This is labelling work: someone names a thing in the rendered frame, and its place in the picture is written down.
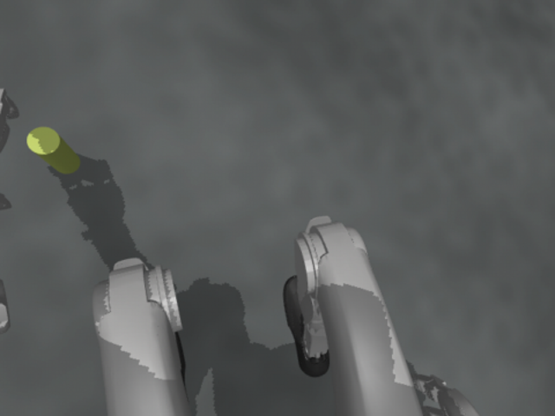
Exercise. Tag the left robot foot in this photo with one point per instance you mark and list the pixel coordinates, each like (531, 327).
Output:
(182, 359)

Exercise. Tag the left robot hand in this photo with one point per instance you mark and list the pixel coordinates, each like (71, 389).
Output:
(8, 110)

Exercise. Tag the can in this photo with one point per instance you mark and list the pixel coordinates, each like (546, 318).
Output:
(49, 145)

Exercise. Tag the right robot hand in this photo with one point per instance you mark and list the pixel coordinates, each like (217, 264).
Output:
(451, 401)

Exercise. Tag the right robot foot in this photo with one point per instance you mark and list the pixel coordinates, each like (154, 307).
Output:
(314, 367)

